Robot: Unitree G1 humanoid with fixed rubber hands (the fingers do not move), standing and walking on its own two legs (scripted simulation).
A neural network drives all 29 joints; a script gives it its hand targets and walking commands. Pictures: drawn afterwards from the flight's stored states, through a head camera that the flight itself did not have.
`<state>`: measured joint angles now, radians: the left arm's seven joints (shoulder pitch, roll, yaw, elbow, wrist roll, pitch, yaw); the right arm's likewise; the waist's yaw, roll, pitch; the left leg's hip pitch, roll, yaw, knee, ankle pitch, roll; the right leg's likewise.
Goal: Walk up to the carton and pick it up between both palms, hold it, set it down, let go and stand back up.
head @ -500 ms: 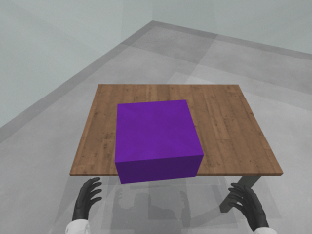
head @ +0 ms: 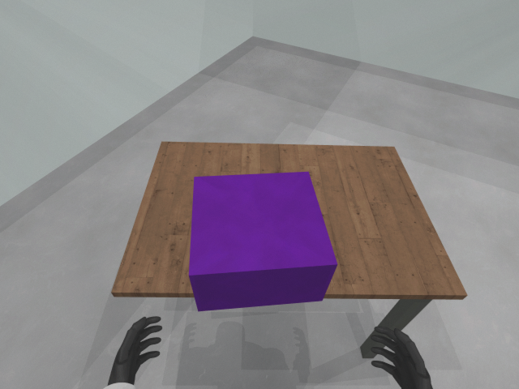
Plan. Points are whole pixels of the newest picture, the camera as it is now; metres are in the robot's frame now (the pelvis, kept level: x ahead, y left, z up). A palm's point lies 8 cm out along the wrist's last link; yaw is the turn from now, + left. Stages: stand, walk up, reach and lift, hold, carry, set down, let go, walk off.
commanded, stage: set down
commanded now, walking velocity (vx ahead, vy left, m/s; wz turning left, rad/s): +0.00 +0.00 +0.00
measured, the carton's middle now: (256, 237) +0.45 +0.03 -0.11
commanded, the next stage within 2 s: let go in 0.80 s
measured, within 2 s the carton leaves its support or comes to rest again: neither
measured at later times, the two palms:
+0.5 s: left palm (120, 382) +0.15 +0.23 -0.08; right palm out of the picture +0.14 -0.21 -0.07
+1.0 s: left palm (114, 381) +0.15 +0.24 -0.08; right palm out of the picture +0.14 -0.21 -0.08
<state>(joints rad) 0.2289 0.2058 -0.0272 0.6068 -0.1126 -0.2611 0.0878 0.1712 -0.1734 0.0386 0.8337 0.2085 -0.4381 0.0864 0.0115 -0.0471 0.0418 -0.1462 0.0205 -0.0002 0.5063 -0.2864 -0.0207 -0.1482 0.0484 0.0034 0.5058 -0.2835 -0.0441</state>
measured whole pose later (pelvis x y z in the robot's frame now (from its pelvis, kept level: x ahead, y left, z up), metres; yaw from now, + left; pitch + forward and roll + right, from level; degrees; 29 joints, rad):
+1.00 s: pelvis +0.00 +0.02 +0.01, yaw -1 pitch -4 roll +0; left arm 0.22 0.21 0.00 0.50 -0.04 0.10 0.05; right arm 0.18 -0.16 -0.05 0.76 0.02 -0.21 0.05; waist 0.03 -0.03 0.09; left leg -0.10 0.01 0.04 0.42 -0.25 0.00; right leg -0.11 0.04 0.03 0.41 -0.23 -0.02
